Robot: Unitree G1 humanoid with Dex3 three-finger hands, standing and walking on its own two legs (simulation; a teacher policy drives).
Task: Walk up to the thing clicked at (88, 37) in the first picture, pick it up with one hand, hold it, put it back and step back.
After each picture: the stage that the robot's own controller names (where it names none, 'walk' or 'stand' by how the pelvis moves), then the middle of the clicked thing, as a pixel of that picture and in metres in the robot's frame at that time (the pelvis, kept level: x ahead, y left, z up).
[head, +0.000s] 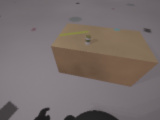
stand; (88, 40) +0.96 +0.05 -0.10
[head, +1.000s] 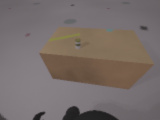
walk; (78, 43) +0.85 +0.19 -0.08
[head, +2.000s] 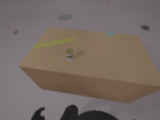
stand; (69, 54) +0.57 +0.22 -0.07
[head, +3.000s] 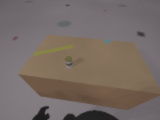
stand; (68, 62) +0.54 +0.20 -0.10
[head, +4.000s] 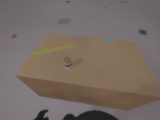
stand; (67, 63) +0.51 +0.21 -0.10
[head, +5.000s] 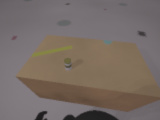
stand; (68, 64) +0.51 +0.21 -0.10
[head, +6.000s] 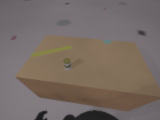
stand; (67, 64) +0.51 +0.22 -0.10
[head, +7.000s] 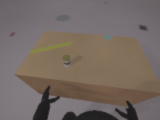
rise first; (67, 61) +0.51 +0.23 -0.09
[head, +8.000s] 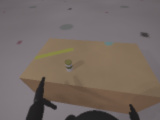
go down; (68, 65) +0.51 +0.23 -0.10
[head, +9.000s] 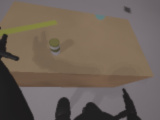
go down; (55, 47) +0.52 +0.22 -0.02
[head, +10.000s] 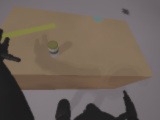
approach; (53, 49) +0.51 +0.22 -0.02
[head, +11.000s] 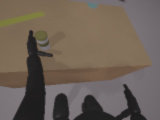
close in; (43, 41) +0.53 +0.24 +0.02
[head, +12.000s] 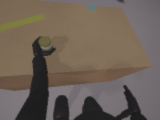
lift; (47, 46) +0.50 +0.22 +0.02
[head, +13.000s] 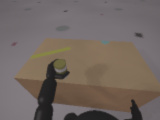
lift; (61, 69) +0.30 +0.18 +0.14
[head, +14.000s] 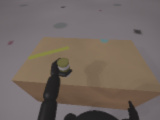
hold; (64, 67) +0.33 +0.17 +0.11
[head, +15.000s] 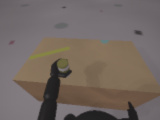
hold; (64, 68) +0.33 +0.17 +0.11
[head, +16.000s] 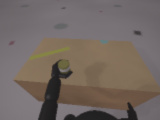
hold; (65, 69) +0.33 +0.17 +0.10
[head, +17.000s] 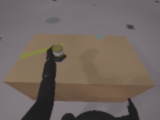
crouch; (59, 54) +0.44 +0.20 +0.11
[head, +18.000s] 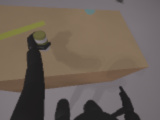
lower; (42, 41) +0.53 +0.24 +0.04
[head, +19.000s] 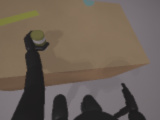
lower; (40, 41) +0.53 +0.24 +0.02
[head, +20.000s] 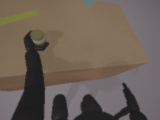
lower; (39, 41) +0.53 +0.24 +0.02
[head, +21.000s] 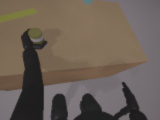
lower; (38, 39) +0.54 +0.24 +0.03
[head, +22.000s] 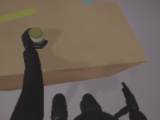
rest; (38, 39) +0.54 +0.24 +0.03
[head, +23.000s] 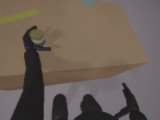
open; (39, 40) +0.53 +0.24 +0.02
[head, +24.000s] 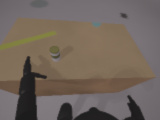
sink last; (55, 54) +0.51 +0.23 -0.02
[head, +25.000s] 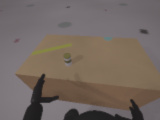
stand; (67, 59) +0.54 +0.24 -0.04
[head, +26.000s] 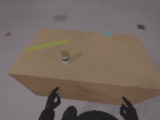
stand; (65, 57) +0.52 +0.23 -0.03
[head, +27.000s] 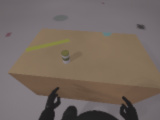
stand; (65, 57) +0.53 +0.23 -0.03
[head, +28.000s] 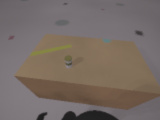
stand; (68, 62) +0.53 +0.21 -0.08
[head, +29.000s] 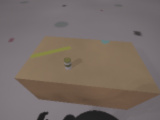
stand; (67, 63) +0.53 +0.22 -0.10
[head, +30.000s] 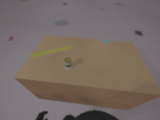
stand; (68, 63) +0.52 +0.21 -0.10
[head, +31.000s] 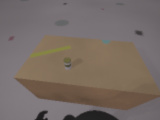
stand; (67, 63) +0.52 +0.21 -0.10
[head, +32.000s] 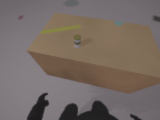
walk; (77, 41) +0.68 +0.15 -0.07
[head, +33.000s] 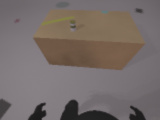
walk; (73, 25) +0.98 +0.28 -0.07
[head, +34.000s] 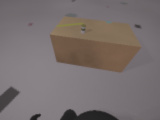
walk; (83, 29) +1.20 +0.16 -0.08
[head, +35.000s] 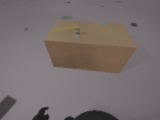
stand; (77, 32) +1.13 +0.22 -0.10
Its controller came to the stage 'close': yes
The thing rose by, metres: 0.21
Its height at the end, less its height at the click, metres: +0.00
